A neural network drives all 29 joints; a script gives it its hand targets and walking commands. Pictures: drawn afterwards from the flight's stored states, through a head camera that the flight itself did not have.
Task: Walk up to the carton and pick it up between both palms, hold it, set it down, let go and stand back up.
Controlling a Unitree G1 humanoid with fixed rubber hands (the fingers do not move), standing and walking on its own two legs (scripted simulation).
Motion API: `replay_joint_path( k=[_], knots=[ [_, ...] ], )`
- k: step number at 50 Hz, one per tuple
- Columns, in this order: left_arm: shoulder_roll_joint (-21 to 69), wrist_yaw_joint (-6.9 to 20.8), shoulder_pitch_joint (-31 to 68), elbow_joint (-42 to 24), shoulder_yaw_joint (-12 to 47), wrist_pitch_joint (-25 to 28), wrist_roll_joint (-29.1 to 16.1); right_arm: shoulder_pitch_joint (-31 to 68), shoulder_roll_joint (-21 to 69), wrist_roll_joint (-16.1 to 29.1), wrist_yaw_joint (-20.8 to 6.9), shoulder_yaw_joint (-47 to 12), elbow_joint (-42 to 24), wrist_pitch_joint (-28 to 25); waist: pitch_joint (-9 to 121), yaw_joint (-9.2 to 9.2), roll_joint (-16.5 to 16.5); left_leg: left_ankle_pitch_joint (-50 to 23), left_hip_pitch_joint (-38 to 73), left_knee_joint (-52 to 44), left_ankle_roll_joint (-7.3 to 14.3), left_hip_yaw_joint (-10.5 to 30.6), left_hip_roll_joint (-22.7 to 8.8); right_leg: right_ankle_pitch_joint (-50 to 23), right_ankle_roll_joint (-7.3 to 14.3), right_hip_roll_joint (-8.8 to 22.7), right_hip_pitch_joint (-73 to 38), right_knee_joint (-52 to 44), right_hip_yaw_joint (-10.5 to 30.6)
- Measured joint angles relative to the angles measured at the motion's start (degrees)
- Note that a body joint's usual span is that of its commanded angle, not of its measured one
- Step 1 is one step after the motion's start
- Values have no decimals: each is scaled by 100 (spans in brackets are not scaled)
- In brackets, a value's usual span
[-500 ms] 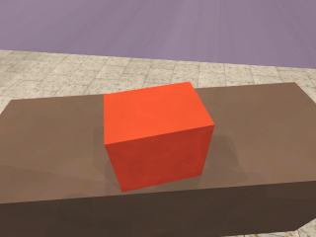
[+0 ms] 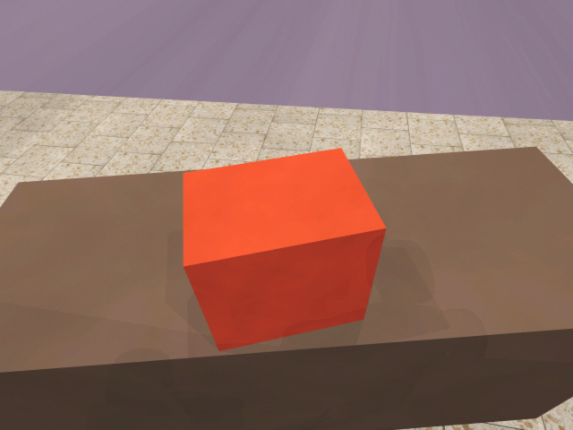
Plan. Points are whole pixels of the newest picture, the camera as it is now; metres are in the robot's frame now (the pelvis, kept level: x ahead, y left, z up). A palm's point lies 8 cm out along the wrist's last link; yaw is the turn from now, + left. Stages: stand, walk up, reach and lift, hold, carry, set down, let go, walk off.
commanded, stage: stand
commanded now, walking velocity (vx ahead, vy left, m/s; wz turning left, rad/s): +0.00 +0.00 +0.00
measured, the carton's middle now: (279, 251) +0.43 +0.03 -0.01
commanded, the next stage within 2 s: none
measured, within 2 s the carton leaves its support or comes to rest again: neither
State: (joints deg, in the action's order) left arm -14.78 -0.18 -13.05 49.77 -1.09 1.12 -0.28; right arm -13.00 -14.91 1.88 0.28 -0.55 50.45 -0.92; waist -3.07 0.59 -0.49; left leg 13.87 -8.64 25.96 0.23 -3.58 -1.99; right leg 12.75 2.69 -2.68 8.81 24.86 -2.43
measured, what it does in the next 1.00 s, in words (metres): stands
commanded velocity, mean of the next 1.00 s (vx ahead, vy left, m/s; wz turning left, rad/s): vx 0.00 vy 0.00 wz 0.00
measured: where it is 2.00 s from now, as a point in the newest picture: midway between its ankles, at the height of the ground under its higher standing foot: outside the picture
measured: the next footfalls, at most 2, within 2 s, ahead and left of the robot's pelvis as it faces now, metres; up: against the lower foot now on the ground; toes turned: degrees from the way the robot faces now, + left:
none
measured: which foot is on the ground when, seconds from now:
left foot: down 0.00-1.00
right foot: down 0.00-1.00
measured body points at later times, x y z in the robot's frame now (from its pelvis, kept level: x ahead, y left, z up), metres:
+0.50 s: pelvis +0.00 +0.00 +0.00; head +0.00 +0.00 +0.45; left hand +0.10 +0.26 -0.13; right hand +0.08 -0.26 -0.13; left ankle +0.01 +0.12 -0.74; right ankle +0.01 -0.08 -0.74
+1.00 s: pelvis +0.00 +0.00 +0.00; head +0.00 -0.01 +0.45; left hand +0.09 +0.26 -0.13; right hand +0.08 -0.26 -0.13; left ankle +0.01 +0.12 -0.74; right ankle +0.01 -0.08 -0.74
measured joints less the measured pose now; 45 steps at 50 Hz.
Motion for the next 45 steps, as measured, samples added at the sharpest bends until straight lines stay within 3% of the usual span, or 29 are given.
replay_joint_path(
  k=[45],
  knots=[
    [0, 0, 0, 97, 0, 13, 0, 0, -18, 0, 17, 0, 151, 13, 0, -2, 34, -11, 30, -62, -13, -4, 0, 22, 24, 0, 0, 0, 0]
  ],
)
